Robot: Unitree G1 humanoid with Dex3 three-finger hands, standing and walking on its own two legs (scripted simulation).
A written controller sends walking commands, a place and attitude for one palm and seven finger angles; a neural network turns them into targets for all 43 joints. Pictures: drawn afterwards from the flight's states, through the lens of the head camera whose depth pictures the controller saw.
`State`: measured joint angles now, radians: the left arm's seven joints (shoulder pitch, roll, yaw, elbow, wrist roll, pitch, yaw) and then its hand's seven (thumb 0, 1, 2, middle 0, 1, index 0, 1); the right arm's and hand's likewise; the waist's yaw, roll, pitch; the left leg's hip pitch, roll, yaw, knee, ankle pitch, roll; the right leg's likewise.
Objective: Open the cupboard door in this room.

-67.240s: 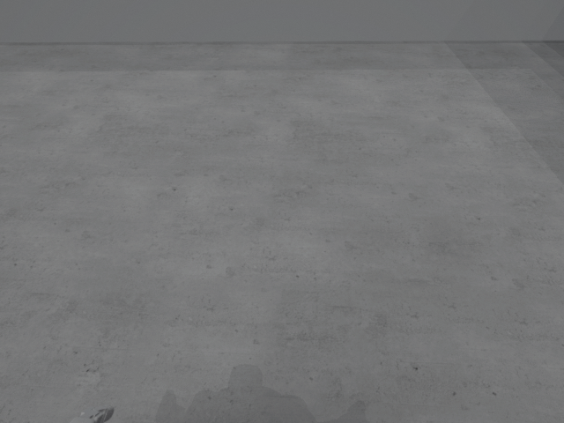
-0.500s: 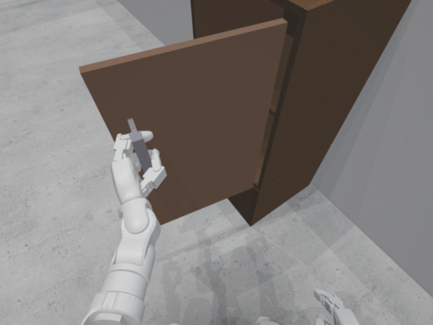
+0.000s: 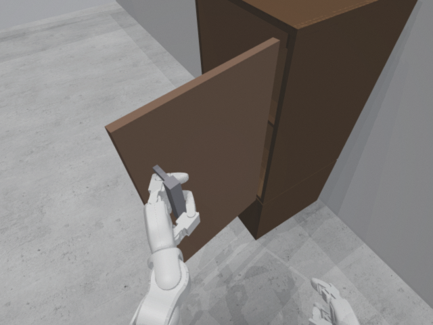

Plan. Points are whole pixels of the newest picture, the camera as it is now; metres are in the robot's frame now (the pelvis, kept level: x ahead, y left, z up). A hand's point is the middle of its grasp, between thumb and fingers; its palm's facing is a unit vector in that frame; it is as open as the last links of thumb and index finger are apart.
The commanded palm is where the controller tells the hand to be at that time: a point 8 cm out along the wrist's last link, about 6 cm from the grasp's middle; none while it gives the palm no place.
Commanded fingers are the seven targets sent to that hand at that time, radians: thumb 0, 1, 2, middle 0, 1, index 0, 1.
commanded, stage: open thumb and fingers to let go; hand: left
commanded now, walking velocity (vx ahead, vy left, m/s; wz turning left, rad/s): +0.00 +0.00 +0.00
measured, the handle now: (170, 193) +0.34 +0.10 +0.06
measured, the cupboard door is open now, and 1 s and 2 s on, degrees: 100 99 100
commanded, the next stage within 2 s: slide the hand sideways off the handle in 0.82 s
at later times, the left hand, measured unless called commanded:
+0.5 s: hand (188, 210) +0.31 +0.06 +0.06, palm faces +0.30 -0.95 -0.01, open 12.2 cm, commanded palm +0.26 +0.11 +0.06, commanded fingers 0.00 -0.50 0.30 -0.27 -1.00 -0.27 -1.00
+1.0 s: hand (187, 216) +0.30 +0.06 +0.06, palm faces +0.16 -0.99 -0.05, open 15.4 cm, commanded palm +0.27 +0.10 +0.06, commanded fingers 0.00 -0.50 0.30 -0.15 -0.30 -0.15 -0.30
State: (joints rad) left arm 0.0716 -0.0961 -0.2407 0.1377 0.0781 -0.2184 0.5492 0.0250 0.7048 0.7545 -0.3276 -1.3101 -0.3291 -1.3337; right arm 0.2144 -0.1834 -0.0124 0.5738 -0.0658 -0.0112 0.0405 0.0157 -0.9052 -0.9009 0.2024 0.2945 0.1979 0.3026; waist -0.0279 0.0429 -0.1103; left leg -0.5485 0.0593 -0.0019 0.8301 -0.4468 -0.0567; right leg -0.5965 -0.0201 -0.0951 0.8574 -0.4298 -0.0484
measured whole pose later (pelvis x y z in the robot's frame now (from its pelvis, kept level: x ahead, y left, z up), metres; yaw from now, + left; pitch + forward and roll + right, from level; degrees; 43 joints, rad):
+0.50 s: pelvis -0.02 +0.00 +0.00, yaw +1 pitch +9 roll +1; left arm -0.06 -0.12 -0.19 0.26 0.08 -0.25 0.54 0.01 -0.23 0.42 -0.33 -1.23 -0.32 -1.23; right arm 0.20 -0.19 -0.01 0.61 -0.07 -0.01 0.01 0.02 -0.90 -0.90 0.20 0.29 0.20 0.30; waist -0.01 0.04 -0.11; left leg -0.59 0.04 -0.01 0.86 -0.43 -0.05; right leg -0.64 -0.04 -0.10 0.88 -0.42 -0.04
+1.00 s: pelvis -0.03 +0.02 -0.01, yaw +0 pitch +9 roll +0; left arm -0.12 -0.08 -0.22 0.32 0.10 -0.28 0.44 -0.01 -0.50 0.30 -0.34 -0.55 -0.27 -0.57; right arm 0.19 -0.18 0.01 0.61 -0.06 -0.01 0.01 0.02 -0.90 -0.90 0.20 0.29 0.20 0.30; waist -0.01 0.03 -0.09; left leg -0.62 0.03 0.00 0.89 -0.43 -0.02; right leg -0.66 -0.05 -0.08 0.89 -0.40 -0.02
